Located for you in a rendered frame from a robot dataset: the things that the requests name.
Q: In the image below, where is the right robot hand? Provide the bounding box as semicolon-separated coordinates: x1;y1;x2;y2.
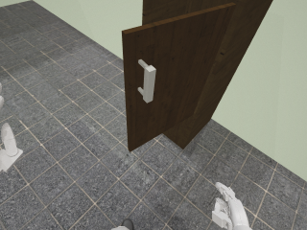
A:
212;182;249;230

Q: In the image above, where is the handle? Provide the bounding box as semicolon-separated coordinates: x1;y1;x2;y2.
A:
137;59;156;103

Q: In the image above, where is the robot left foot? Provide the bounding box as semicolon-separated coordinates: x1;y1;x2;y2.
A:
121;218;134;230

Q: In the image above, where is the cupboard door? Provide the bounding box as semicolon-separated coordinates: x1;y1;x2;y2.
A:
122;2;236;152

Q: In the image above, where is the left robot hand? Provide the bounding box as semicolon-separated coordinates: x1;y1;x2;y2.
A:
0;83;23;174

